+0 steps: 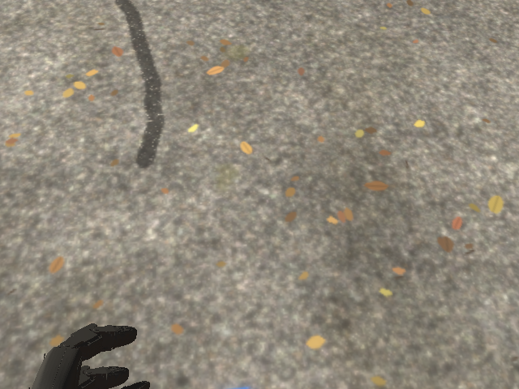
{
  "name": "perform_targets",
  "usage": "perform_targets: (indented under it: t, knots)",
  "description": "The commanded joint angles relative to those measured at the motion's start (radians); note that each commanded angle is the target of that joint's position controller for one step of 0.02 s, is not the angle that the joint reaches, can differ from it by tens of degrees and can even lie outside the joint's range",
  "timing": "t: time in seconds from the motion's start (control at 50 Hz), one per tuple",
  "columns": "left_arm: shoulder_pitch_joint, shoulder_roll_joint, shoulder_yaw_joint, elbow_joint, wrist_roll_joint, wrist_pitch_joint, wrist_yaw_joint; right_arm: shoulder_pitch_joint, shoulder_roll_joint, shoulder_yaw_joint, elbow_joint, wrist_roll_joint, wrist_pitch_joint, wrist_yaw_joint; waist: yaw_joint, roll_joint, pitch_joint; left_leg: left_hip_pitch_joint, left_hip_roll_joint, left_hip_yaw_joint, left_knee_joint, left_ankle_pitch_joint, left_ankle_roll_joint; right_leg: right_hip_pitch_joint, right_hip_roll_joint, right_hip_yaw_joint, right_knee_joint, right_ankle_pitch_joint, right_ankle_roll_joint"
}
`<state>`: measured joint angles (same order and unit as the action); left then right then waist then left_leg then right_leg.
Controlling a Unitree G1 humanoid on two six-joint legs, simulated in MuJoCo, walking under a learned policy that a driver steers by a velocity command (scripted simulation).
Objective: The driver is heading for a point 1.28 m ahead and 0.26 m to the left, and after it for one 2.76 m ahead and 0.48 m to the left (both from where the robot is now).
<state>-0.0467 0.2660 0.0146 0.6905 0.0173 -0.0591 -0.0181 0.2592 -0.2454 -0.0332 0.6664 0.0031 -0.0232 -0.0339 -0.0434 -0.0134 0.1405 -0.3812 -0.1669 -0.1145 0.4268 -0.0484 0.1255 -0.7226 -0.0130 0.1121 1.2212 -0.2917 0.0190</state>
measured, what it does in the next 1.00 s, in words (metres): walks ahead, turning left: right foot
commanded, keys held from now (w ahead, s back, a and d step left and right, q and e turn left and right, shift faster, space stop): q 0.48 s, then w+q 0.26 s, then w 0.26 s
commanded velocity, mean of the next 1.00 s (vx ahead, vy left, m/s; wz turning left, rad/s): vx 0.17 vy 0.00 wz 0.52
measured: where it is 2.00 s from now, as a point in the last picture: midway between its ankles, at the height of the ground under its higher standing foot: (147, 246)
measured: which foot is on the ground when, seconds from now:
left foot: down 0.00-0.40, up 0.42-1.00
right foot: up 0.00-0.38, down 0.40-1.00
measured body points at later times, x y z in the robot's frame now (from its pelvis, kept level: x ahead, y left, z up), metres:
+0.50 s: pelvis +0.15 -0.09 +0.00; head +0.18 -0.10 +0.45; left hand +0.26 +0.22 -0.06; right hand +0.38 -0.31 -0.10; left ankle +0.08 +0.02 -0.68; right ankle +0.24 -0.17 -0.73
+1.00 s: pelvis +0.23 -0.03 +0.01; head +0.23 -0.02 +0.46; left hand +0.11 +0.24 -0.11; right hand +0.52 -0.14 -0.07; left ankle +0.22 +0.12 -0.72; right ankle +0.24 -0.17 -0.73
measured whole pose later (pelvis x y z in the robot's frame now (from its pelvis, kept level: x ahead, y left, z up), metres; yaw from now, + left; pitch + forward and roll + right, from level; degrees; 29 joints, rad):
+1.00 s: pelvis +0.23 -0.03 +0.01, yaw +31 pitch +1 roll -1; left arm 0.38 0.32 0.05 0.79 -0.03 -0.06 -0.02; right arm 0.17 -0.26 -0.02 0.68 0.03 -0.05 0.04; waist 0.08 0.00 -0.03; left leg -0.36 0.06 0.04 0.54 -0.19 0.05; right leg -0.04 -0.05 -0.12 0.28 -0.25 -0.02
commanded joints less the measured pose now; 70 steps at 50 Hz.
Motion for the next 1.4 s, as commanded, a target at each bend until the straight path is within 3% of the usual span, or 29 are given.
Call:
perform_targets:
  t: [0.02, 0.06, 0.16, 0.22, 0.28, 0.36, 0.38, 0.4, 0.42, 0.44, 0.46, 0.48, 0.5, 0.54, 0.6, 0.74, 0.82, 0.94, 0.98, 1.0, 1.02, 1.04, 1.06, 1.08, 1.1, 1.16, 1.2, 1.26, 1.4]
  knots:
    - [0.116, 0.059, -0.008, -0.03, 0.016, 0.003, 0.02, -0.034, -0.18, -0.056, -0.127, -0.017, -0.014, -0.023, 0.051, 0.038, -0.373, 0.304, 0.257, -0.29, -0.063, 0.662, 0.078, 0.013, 0.026, -0.027, -0.112, 0.107, 0.038]
    - [0.122, 0.081, -0.005, -0.026, 0.002, 0.007, 0.038, -0.028, -0.168, -0.053, -0.137, -0.015, -0.016, -0.03, 0.041, 0.028, -0.381, 0.352, 0.281, -0.335, -0.044, 0.547, 0.074, -0.06, 0.015, 0.016, -0.128, 0.15, 0.04]
    - [0.024, 0.077, -0.003, -0.077, -0.013, -0.002, 0.058, 0.02, -0.148, -0.043, -0.142, -0.019, 0.012, -0.04, 0.004, 0.075, -0.242, 0.32, 0.263, -0.439, -0.076, 0.077, 0.069, -0.164, 0.044, 0.042, -0.216, 0.184, 0.027]
    - [0.001, 0.088, 0.006, -0.094, -0.009, -0.003, 0.041, 0.034, -0.154, -0.046, -0.111, -0.006, 0.043, -0.038, -0.003, 0.142, -0.246, 0.342, 0.238, -0.389, -0.035, 0.228, 0.033, -0.058, 0.055, 0.034, -0.325, 0.158, 0.029]
    - [-0.004, 0.08, 0.007, -0.107, -0.014, -0.002, 0.029, 0.023, -0.146, -0.047, -0.125, -0.005, 0.057, -0.025, -0.01, 0.155, -0.212, 0.303, 0.234, -0.422, -0.011, 0.25, 0.051, 0.045, 0.069, 0.009, -0.396, 0.08, 0.022]
    - [0.065, 0.102, 0.033, -0.104, -0.033, 0.001, 0.033, -0.065, -0.157, -0.054, -0.164, 0.025, 0.065, 0.0, 0.038, 0.182, -0.191, 0.217, 0.199, -0.466, 0.036, 0.213, 0.015, 0.348, 0.07, 0.004, -0.701, 0.104, 0.012]
    - [0.095, 0.101, 0.041, -0.096, -0.034, -0.003, 0.034, -0.073, -0.158, -0.053, -0.161, 0.032, 0.064, 0.003, 0.054, 0.158, -0.193, 0.199, 0.168, -0.461, 0.073, 0.118, -0.011, 0.445, 0.062, 0.002, -0.846, 0.229, 0.003]
    - [0.104, 0.126, 0.051, -0.097, -0.029, -0.004, 0.037, -0.027, -0.123, -0.044, -0.153, 0.027, 0.059, 0.012, 0.038, 0.047, -0.242, 0.141, 0.103, -0.384, 0.217, -0.162, -0.05, 0.588, -0.043, 0.078, -0.874, 0.345, -0.037]
    - [0.058, 0.179, 0.052, -0.139, -0.017, 0.008, 0.048, 0.094, -0.07, -0.028, -0.128, 0.013, 0.058, 0.019, -0.036, -0.178, -0.283, -0.001, -0.003, -0.241, 0.421, -0.622, -0.104, 0.718, -0.264, 0.282, -0.803, 0.741, -0.139]
    - [0.127, 0.188, 0.058, -0.133, 0.007, 0.023, 0.049, 0.155, -0.154, -0.046, -0.125, 0.027, 0.053, 0.025, -0.028, -0.279, -0.317, -0.118, -0.044, -0.128, 0.601, -0.78, -0.154, 0.723, -0.408, 0.459, -0.815, 0.874, -0.29]
    - [0.141, 0.166, 0.062, -0.133, -0.001, 0.029, 0.055, 0.12, -0.224, -0.066, -0.106, 0.024, 0.053, 0.022, -0.003, -0.201, -0.288, -0.168, 0.041, -0.068, 0.73, -0.673, -0.203, 0.679, -0.399, 0.477, -0.843, 0.708, -0.302]
    - [0.138, 0.11, 0.047, -0.139, -0.002, 0.032, 0.06, 0.057, -0.245, -0.072, -0.083, 0.034, 0.063, 0.012, 0.027, -0.103, -0.234, -0.194, 0.087, -0.054, 0.782, -0.574, -0.217, 0.636, -0.319, 0.354, -0.842, 0.502, -0.254]
    - [0.149, 0.096, 0.038, -0.139, -0.008, 0.041, 0.067, 0.042, -0.218, -0.064, -0.078, 0.033, 0.08, 0.005, 0.027, -0.068, -0.232, -0.201, 0.117, -0.041, 0.797, -0.485, -0.213, 0.608, -0.254, 0.283, -0.885, 0.19, -0.204]
    - [0.14, 0.121, 0.038, -0.132, -0.017, 0.047, 0.079, 0.013, -0.183, -0.049, -0.101, 0.019, 0.09, 0.002, 0.038, -0.146, -0.159, -0.237, 0.133, 0.038, 0.838, -0.379, -0.217, 0.528, -0.192, 0.201, -0.979, -0.085, -0.193]
    - [0.23, 0.127, 0.04, -0.11, -0.009, 0.034, 0.082, -0.012, -0.172, -0.045, -0.107, 0.02, 0.06, 0.011, 0.073, -0.161, -0.18, -0.302, 0.163, 0.082, 0.826, -0.307, -0.208, 0.609, -0.193, 0.167, -1.024, -0.225, -0.212]
    - [0.32, 0.145, 0.063, -0.071, -0.016, -0.012, 0.049, -0.064, -0.149, -0.051, -0.093, 0.026, 0.013, 0.028, 0.1, -0.122, -0.129, -0.4, 0.242, 0.06, 0.669, -0.216, -0.175, 0.704, -0.288, 0.151, -1.112, -0.258, -0.253]
    - [0.337, 0.165, 0.069, -0.031, -0.026, -0.027, 0.03, -0.073, -0.085, -0.024, -0.069, 0.024, -0.015, 0.042, 0.094, -0.104, -0.096, -0.27, 0.257, 0.091, 0.461, -0.175, -0.137, 0.634, -0.275, 0.061, -1.147, -0.158, -0.264]
    - [0.37, 0.215, 0.078, 0.029, -0.052, -0.018, 0.0, -0.134, -0.087, -0.012, -0.061, 0.035, -0.036, 0.07, 0.099, -0.104, -0.05, -0.073, 0.233, 0.165, 0.159, -0.171, -0.084, 0.601, -0.283, -0.012, -1.131, -0.085, -0.269]
    - [0.356, 0.223, 0.075, 0.041, -0.063, -0.009, -0.005, -0.097, -0.088, -0.013, -0.044, 0.029, -0.046, 0.075, 0.054, -0.094, -0.064, 0.062, 0.216, 0.181, 0.046, -0.114, -0.056, 0.565, -0.277, -0.027, -1.083, -0.094, -0.247]
    - [0.351, 0.206, 0.068, 0.042, -0.054, -0.008, -0.006, -0.025, -0.117, -0.026, -0.019, 0.029, -0.047, 0.072, 0.011, -0.079, -0.096, 0.186, 0.19, 0.191, 0.026, -0.109, -0.049, 0.516, -0.245, -0.06, -1.01, -0.05, -0.222]
    - [0.341, 0.161, 0.05, 0.044, -0.041, -0.011, -0.004, 0.102, -0.157, -0.046, 0.018, 0.029, -0.047, 0.062, -0.054, -0.053, -0.161, 0.365, 0.192, 0.162, 0.016, -0.145, -0.033, 0.44, -0.189, -0.123, -0.85, 0.039, -0.187]
    - [0.3, 0.084, 0.021, 0.012, -0.016, -0.018, -0.004, 0.243, -0.238, -0.067, 0.039, 0.018, -0.046, 0.052, -0.115, 0.12, -0.228, 0.526, 0.381, -0.094, -0.074, -0.254, 0.009, 0.286, -0.095, -0.216, -0.497, -0.035, -0.121]
    - [0.31, 0.049, 0.008, -0.051, -0.018, -0.039, -0.003, 0.234, -0.344, -0.083, 0.004, 0.007, -0.049, 0.049, -0.066, 0.322, -0.254, 0.675, 0.564, -0.524, -0.187, -0.518, 0.158, -0.071, 0.031, -0.191, -0.196, -0.252, -0.07]
    - [0.274, 0.144, 0.037, -0.042, -0.042, -0.052, 0.001, 0.204, -0.251, -0.066, -0.008, 0.01, -0.067, 0.051, -0.079, 0.175, -0.205, 0.606, 0.573, -0.569, -0.233, -0.657, 0.178, -0.177, -0.017, -0.074, -0.047, -0.238, -0.073]
    - [0.249, 0.164, 0.046, -0.046, -0.063, -0.057, -0.005, 0.175, -0.199, -0.047, -0.01, 0.007, -0.079, 0.055, -0.058, 0.169, -0.156, 0.563, 0.536, -0.467, -0.234, -0.629, 0.152, -0.211, -0.057, -0.05, -0.021, -0.142, -0.09]
    - [0.255, 0.138, 0.043, -0.022, -0.036, -0.056, -0.02, 0.094, -0.127, -0.021, -0.019, -0.007, -0.083, 0.066, 0.007, 0.126, -0.104, 0.384, 0.427, -0.223, -0.273, -0.335, 0.101, -0.097, -0.119, -0.055, -0.124, 0.071, -0.071]
    - [0.252, 0.112, 0.041, -0.01, -0.048, -0.039, -0.028, 0.092, -0.13, -0.02, -0.015, -0.014, -0.086, 0.063, 0.021, 0.126, -0.081, 0.327, 0.401, -0.121, -0.301, -0.178, 0.092, -0.076, -0.115, -0.07, -0.176, 0.164, -0.049]
    - [0.196, 0.084, 0.034, -0.012, -0.043, -0.019, -0.03, 0.11, -0.144, -0.024, 0.009, -0.019, -0.098, 0.058, 0.013, 0.11, -0.055, 0.279, 0.373, 0.023, -0.323, -0.038, 0.071, -0.052, -0.097, -0.071, -0.314, 0.31, -0.03]
    - [-0.039, 0.034, 0.007, -0.085, -0.053, -0.034, -0.075, 0.222, -0.165, -0.03, 0.086, -0.009, -0.082, 0.031, -0.057, 0.078, 0.021, 0.4, 0.403, 0.184, -0.365, 0.088, 0.009, -0.005, -0.032, -0.144, -0.638, 0.458, -0.07]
